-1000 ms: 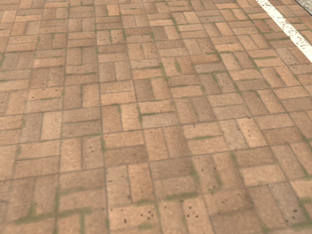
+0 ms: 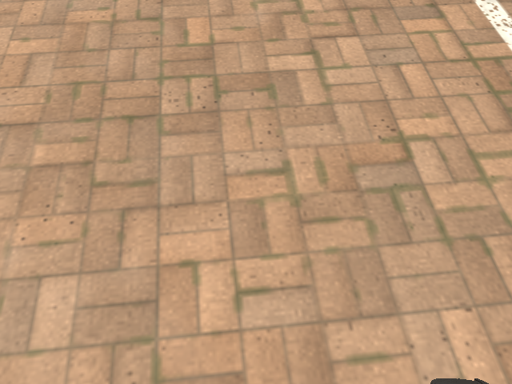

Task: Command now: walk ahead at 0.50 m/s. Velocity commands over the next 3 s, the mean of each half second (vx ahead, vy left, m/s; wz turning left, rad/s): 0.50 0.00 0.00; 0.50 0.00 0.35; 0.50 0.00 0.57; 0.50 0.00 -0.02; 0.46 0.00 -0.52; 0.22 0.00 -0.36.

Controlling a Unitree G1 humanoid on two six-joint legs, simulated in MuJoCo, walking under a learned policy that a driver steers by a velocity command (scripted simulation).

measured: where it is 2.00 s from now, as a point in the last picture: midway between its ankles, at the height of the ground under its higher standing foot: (215, 183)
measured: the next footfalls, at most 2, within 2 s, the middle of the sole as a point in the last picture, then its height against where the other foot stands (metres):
left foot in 0.02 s outside the picture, level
right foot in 0.58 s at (330, 373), level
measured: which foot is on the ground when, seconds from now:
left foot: up 0.00-0.00, down 0.02-0.58, up 0.60-1.00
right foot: down 0.00-0.04, up 0.06-0.56, down 0.58-1.00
